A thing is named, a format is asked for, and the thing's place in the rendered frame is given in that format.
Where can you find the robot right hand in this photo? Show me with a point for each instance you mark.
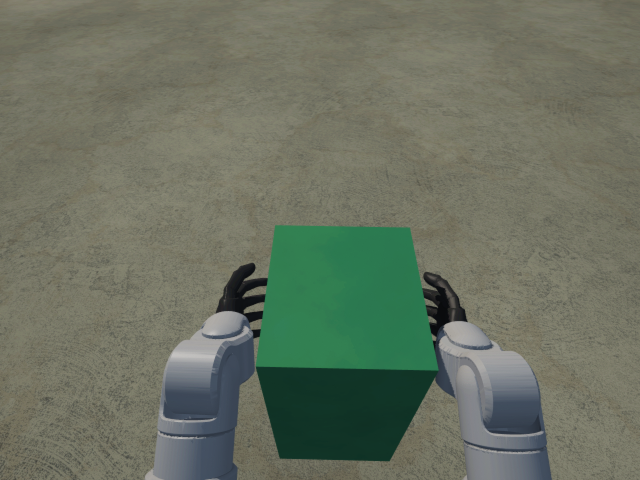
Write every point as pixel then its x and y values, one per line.
pixel 449 309

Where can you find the left robot forearm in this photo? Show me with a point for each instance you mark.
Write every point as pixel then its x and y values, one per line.
pixel 199 401

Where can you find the carton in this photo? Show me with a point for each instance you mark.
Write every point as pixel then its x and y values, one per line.
pixel 345 353

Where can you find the robot left hand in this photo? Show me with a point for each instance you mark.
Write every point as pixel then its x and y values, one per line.
pixel 235 289

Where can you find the right robot forearm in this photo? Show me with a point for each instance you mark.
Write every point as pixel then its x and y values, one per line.
pixel 499 405

